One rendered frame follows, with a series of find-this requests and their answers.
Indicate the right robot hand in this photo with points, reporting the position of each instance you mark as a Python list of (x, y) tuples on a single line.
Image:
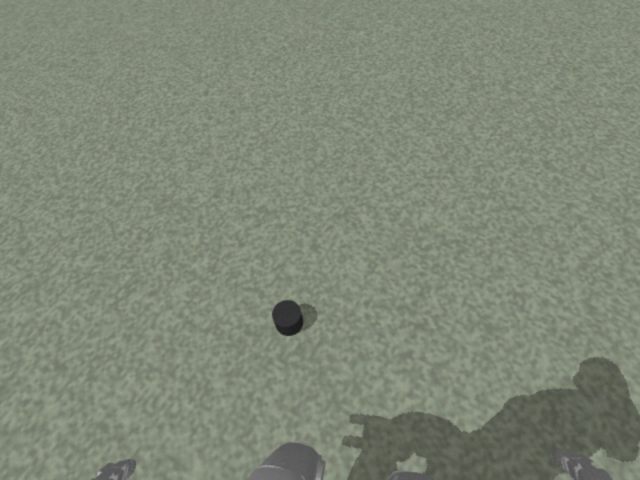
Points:
[(579, 467)]

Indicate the tin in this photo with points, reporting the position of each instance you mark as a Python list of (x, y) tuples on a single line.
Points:
[(287, 317)]

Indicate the left robot hand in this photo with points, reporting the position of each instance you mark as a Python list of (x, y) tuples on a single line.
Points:
[(118, 471)]

